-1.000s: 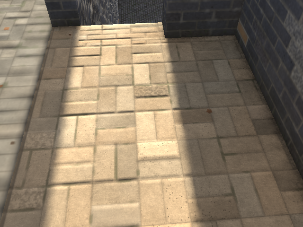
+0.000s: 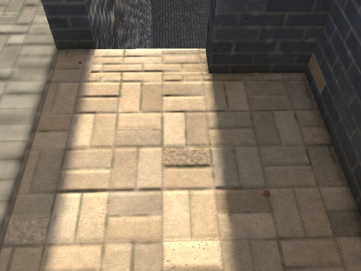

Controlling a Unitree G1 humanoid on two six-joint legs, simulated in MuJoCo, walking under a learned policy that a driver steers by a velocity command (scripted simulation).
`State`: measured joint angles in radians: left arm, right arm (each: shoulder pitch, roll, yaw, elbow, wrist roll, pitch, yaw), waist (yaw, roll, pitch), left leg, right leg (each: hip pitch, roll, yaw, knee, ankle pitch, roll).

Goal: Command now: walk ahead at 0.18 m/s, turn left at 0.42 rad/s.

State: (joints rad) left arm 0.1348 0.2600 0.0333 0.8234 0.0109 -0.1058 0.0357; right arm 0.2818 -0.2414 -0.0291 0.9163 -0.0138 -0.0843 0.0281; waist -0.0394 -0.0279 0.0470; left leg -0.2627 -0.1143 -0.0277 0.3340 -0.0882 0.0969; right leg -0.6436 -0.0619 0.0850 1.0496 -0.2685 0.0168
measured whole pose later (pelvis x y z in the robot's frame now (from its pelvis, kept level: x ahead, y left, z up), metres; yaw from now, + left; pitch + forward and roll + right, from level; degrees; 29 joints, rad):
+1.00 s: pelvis +0.24 +0.06 -0.01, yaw +12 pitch +2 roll +0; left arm 0.15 0.26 0.06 0.78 -0.02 -0.06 -0.05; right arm 0.43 -0.22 -0.04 0.86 -0.01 -0.09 -0.01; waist -0.06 -0.05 0.00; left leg 0.11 -0.02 0.15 0.17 -0.33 0.03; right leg -0.73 -0.04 0.02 0.71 0.10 -0.04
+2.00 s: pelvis +0.78 +0.10 +0.00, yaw -6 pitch +2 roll +1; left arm 0.10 0.26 0.04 0.69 -0.01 -0.07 -0.02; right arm 0.39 -0.27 -0.04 0.81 0.01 -0.09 0.01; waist -0.09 -0.04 0.02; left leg -0.05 -0.05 0.02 0.24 -0.23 0.05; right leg -0.64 -0.09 0.04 0.66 0.01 0.01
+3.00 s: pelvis +1.12 +0.09 -0.01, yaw +12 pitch +1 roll +2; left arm 0.25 0.27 0.03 0.85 0.01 -0.06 -0.06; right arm 0.10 -0.25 -0.05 0.69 0.02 -0.10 0.07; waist 0.02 -0.03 0.03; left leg -0.34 -0.08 0.04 0.52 -0.21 0.05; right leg -0.33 -0.10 -0.04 0.62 -0.29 0.04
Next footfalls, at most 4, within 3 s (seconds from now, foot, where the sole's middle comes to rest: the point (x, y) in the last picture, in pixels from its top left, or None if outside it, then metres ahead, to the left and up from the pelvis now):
0.22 right None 0.21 -0.13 -0.78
0.64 left None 0.12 0.12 -0.78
1.14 right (181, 258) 0.51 0.00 -0.78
1.62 left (128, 195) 0.77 0.20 -0.78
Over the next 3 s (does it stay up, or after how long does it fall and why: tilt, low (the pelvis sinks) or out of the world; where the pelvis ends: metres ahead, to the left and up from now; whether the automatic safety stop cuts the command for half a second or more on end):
stays up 1.12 0.09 -0.01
